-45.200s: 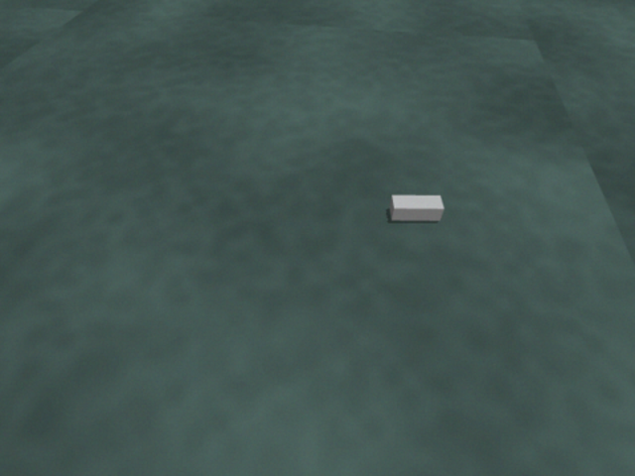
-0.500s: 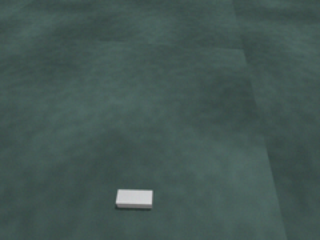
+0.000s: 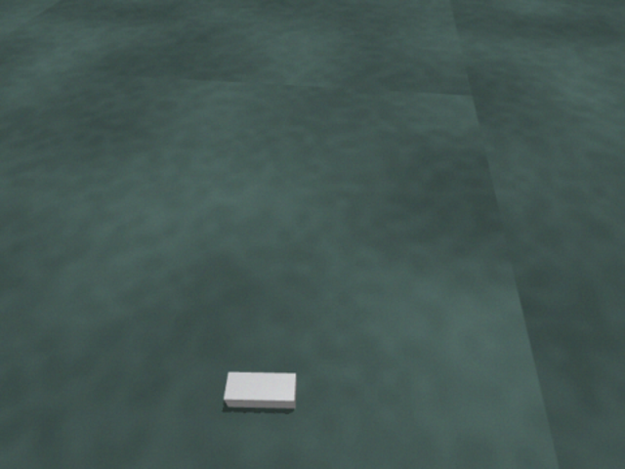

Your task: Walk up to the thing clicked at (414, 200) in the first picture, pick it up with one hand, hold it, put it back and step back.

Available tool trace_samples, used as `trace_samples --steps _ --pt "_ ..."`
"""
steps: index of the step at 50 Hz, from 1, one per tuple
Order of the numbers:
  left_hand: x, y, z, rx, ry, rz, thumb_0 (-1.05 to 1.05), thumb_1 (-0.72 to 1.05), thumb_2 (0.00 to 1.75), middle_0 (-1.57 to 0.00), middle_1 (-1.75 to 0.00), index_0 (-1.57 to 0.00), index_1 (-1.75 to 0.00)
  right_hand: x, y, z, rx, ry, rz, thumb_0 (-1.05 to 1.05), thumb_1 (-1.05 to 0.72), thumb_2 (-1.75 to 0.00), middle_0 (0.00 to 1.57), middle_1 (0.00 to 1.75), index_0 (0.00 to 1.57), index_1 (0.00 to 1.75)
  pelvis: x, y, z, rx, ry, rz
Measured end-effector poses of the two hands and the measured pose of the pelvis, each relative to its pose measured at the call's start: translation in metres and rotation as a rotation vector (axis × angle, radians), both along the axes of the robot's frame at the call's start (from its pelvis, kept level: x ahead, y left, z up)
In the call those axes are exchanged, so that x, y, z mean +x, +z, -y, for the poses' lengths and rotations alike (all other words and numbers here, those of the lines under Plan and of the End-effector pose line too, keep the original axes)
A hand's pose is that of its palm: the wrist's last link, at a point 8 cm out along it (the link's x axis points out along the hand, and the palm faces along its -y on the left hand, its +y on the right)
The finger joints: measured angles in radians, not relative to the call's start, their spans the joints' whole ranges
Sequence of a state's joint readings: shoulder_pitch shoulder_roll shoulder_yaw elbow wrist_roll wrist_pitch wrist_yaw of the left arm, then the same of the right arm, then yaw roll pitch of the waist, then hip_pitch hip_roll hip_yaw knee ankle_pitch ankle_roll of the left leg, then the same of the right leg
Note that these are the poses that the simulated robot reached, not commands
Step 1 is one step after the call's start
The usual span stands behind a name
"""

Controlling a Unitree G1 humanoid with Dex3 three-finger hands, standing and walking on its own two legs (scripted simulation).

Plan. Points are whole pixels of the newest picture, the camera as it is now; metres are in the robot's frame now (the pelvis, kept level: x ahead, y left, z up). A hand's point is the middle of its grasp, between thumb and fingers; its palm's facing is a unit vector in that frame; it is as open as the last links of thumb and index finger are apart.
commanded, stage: stand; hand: left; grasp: from above
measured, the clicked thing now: (261, 390) +0.46 +0.19 -0.74
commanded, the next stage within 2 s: step back in 0.10 s
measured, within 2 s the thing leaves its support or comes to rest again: neither
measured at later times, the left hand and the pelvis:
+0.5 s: hand out of the picture +0.08 +0.32 -0.18, palm faces -0.02 -0.93 -0.38, open 7.4 cm; pelvis -0.07 +0.05 -0.02, yaw +0 degrees
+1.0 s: hand out of the picture -0.04 +0.30 -0.15, palm faces -0.07 -0.91 -0.41, open 7.4 cm; pelvis -0.17 +0.05 -0.01, yaw -6 degrees
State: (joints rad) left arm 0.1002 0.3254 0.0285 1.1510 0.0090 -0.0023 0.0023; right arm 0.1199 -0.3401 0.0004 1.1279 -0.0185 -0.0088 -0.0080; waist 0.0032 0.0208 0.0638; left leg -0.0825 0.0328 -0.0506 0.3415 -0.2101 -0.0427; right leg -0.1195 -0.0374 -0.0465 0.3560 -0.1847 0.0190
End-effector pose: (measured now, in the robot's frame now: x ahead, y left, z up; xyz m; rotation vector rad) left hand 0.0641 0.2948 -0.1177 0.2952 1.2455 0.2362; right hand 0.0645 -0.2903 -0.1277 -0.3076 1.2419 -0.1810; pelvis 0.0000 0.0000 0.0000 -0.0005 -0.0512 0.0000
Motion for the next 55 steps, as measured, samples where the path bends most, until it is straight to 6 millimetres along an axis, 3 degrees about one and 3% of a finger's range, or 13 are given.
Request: trace_samples --steps 6,13,20,24,28,35,43,50,55 --pt "0.002 0.0 0.0 0.0 0.001 0.01 0.0 0.9 0.9 -0.2 -0.3 -0.21 -0.3 0.0 0.0 0.002 0.0 -0.005 0.005 0.0 -0.9 -0.89 0.21 0.29 0.21 0.3 -0.002 -0.001 0.0 -0.001 0.0 -0.001" --pt "0.001 -0.005 -0.02 0.028 -0.012 0.033 0.0 0.9 0.9 -0.2 -0.3 -0.21 -0.3 -0.007 -0.001 0.008 -0.036 -0.017 0.003 0.0 -0.9 -0.89 0.21 0.29 0.21 0.3 -0.029 -0.009 -0.012 -0.002 -0.001 -0.011" --pt "0.015 -0.026 -0.061 0.04 -0.065 0.085 0.0 0.9 0.9 -0.2 -0.3 -0.21 -0.3 -0.054 0.0 -0.007 -0.115 -0.03 -0.042 0.0 -0.91 -0.89 0.21 0.29 0.21 0.3 -0.053 -0.028 -0.046 -0.016 0.012 -0.038" --pt "0.015 -0.03 -0.069 0.037 -0.07 0.102 0.0 0.9 0.9 -0.2 -0.3 -0.21 -0.3 -0.087 0.007 -0.026 -0.12 -0.032 -0.102 0.0 -0.91 -0.89 0.21 0.29 0.21 0.3 -0.067 -0.023 -0.053 -0.013 0.001 -0.027" --pt "-0.001 -0.027 -0.065 0.013 -0.094 0.07 0.0 0.91 0.9 -0.2 -0.3 -0.21 -0.3 -0.105 0.012 -0.037 -0.121 -0.049 -0.103 0.0 -0.9 -0.89 0.21 0.3 0.21 0.3 -0.078 -0.016 -0.06 -0.021 -0.018 -0.04" --pt "-0.042 -0.026 -0.064 0.022 -0.134 0.009 0.0 0.9 0.9 -0.2 -0.3 -0.21 -0.3 -0.11 0.0 -0.047 -0.084 -0.079 0.013 0.0 -0.9 -0.89 0.21 0.3 0.21 0.3 -0.101 -0.02 -0.064 0.0 -0.071 -0.026" --pt "-0.081 -0.013 -0.052 0.064 -0.155 0.043 0.0 0.9 0.9 -0.2 -0.3 -0.21 -0.3 -0.126 -0.022 -0.036 -0.021 -0.094 0.094 0.0 -0.9 -0.89 0.21 0.3 0.21 0.3 -0.138 -0.029 -0.051 -0.03 -0.092 0.012" --pt "-0.112 0.01 -0.05 0.067 -0.134 0.101 0.0 0.9 0.9 -0.2 -0.3 -0.21 -0.3 -0.155 -0.003 -0.029 -0.031 -0.074 0.089 0.0 -0.9 -0.89 0.21 0.3 0.21 0.3 -0.167 -0.013 -0.049 0.038 -0.097 -0.013" --pt "-0.125 0.009 -0.057 0.065 -0.146 0.151 0.0 0.9 0.9 -0.2 -0.3 -0.21 -0.3 -0.185 0.0 -0.026 -0.082 -0.04 0.063 0.0 -0.9 -0.89 0.21 0.29 0.21 0.3 -0.196 -0.016 -0.059 0.018 -0.066 -0.027"
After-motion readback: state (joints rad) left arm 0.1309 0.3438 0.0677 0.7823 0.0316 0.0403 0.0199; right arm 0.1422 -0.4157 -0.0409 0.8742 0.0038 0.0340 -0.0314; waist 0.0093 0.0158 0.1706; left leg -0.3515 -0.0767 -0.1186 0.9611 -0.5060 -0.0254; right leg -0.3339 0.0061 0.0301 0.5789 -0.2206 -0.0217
